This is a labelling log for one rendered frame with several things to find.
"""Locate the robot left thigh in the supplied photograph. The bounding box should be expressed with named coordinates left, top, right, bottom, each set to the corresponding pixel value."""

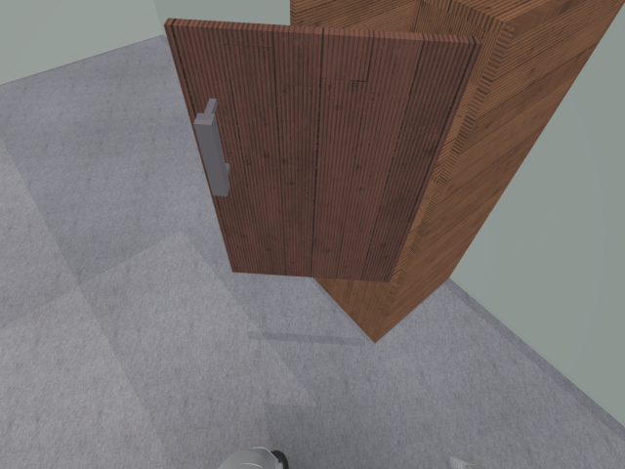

left=218, top=448, right=283, bottom=469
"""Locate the cupboard door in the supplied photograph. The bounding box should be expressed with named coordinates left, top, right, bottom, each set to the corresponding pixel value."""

left=164, top=19, right=483, bottom=282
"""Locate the handle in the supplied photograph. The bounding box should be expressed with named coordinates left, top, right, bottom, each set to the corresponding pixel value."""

left=193, top=99, right=230, bottom=196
